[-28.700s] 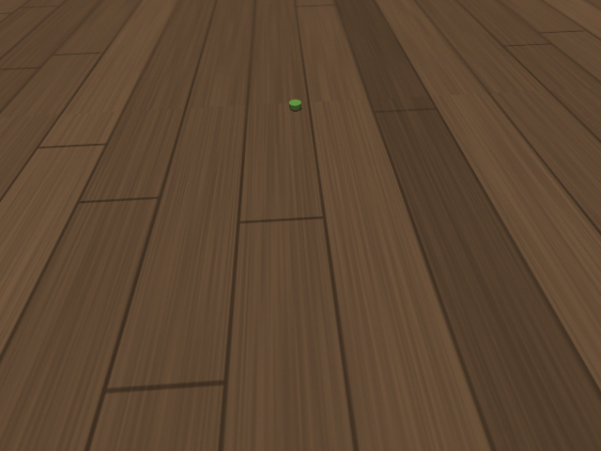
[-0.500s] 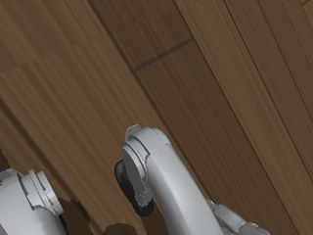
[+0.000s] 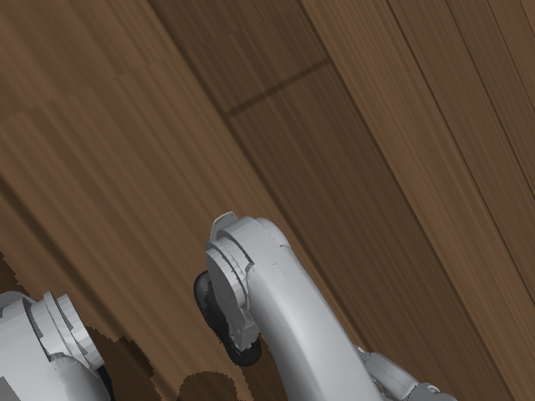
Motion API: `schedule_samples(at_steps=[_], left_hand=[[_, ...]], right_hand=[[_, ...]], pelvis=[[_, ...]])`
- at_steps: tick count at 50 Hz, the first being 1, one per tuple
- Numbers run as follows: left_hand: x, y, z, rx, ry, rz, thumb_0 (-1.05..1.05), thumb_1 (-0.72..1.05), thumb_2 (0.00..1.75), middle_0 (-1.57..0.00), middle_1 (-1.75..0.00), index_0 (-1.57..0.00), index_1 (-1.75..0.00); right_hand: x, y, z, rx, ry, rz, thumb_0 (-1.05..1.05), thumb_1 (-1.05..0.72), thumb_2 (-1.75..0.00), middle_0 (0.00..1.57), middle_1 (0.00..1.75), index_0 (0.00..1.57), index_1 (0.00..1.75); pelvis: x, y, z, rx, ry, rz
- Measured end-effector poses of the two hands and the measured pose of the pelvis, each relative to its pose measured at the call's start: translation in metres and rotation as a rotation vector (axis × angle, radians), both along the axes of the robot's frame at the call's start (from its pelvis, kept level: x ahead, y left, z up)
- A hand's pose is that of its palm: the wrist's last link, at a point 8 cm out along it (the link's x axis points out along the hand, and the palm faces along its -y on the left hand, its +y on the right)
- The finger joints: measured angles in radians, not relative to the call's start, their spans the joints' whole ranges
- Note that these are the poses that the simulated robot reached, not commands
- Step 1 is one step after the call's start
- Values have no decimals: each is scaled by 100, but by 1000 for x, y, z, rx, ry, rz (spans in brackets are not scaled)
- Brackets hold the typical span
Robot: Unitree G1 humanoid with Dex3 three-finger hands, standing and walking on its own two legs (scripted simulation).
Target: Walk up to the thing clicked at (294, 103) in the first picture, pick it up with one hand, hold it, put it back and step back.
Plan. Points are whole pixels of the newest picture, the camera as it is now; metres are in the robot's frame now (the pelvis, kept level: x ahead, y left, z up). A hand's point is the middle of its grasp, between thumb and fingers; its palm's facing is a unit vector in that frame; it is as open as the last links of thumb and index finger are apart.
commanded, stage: close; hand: left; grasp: from above
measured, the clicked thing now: out of the picture +0.45 +0.31 -0.31
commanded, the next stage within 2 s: settle in 0.84 s
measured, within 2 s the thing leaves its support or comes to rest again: leaves its support in 1.20 s
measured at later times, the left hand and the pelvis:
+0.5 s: hand out of the picture +0.44 +0.30 -0.28, palm faces -0.44 -0.17 -0.88, open 11.4 cm; pelvis +0.00 +0.00 +0.00, yaw +0 degrees
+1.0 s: hand out of the picture +0.44 +0.31 -0.27, palm faces -0.44 -0.17 -0.88, open 10.0 cm; pelvis +0.00 +0.00 +0.00, yaw +0 degrees
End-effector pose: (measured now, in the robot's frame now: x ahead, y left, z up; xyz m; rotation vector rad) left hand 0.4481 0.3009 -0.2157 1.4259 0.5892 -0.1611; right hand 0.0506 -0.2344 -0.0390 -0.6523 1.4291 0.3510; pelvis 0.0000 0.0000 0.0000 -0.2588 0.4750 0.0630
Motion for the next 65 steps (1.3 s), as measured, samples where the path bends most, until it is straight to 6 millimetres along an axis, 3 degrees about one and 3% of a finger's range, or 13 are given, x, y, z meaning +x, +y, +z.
schedule_samples(at_steps=[12,31,56,65], left_hand=[[-3,11,1,25,10,44,0,-32,94,-27,-91,-24,-94],[-2,7,-3,11,-7,14,0,-5,80,-46,-83,-45,-84],[-3,9,1,-1,4,33,-2,0,57,-58,-71,-62,-70],[2,10,20,3,-64,35,-2,-1,55,-61,-69,-66,-67]], right_hand=[[0,-3,-5,-1,-16,1,0,-91,-90,20,30,20,30],[7,-1,0,-8,-11,23,0,-91,-90,20,30,20,30],[-2,0,1,-20,-2,-12,0,-92,-90,20,30,20,30],[3,-5,-4,-20,-19,-37,0,-92,-90,20,30,20,30]], pelvis=[[-3,0,-4,7,-7,0],[0,1,-1,-4,2,-2],[-2,2,0,-3,1,3],[-1,1,0,6,16,7]])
